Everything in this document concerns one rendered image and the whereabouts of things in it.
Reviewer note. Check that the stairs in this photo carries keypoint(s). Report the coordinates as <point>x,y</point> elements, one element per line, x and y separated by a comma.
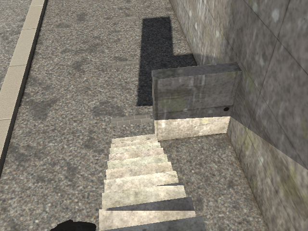
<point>142,191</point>

